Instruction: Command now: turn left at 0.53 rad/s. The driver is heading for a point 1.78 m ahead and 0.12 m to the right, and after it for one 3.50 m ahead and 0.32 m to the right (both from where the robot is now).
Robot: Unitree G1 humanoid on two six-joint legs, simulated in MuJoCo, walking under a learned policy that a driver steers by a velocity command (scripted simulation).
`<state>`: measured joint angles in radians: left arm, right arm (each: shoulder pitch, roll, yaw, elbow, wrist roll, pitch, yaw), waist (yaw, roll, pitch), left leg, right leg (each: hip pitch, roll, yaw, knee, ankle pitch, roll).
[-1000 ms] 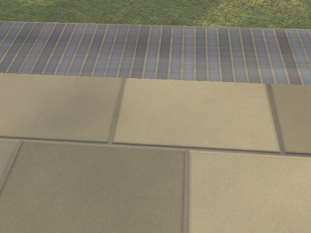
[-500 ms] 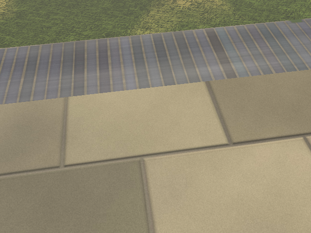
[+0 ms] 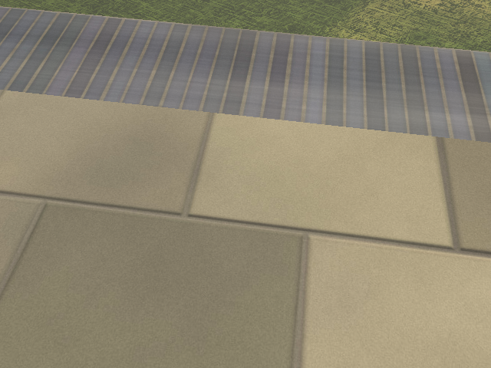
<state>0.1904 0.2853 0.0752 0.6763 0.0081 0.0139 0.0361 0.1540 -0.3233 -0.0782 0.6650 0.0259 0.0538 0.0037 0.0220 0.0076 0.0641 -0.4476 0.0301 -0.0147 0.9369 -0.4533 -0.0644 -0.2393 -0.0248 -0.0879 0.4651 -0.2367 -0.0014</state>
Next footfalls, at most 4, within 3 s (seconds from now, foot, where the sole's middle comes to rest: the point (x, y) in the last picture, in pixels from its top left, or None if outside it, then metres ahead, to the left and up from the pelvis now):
0.10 left None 0.04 0.13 -0.77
0.60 right None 0.01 -0.08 -0.77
1.02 left None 0.08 0.16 -0.77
1.34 right None -0.02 -0.07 -0.77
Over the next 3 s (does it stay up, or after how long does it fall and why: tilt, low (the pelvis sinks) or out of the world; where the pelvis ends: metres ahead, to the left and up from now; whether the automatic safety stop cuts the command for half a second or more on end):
stays up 0.80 0.13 0.01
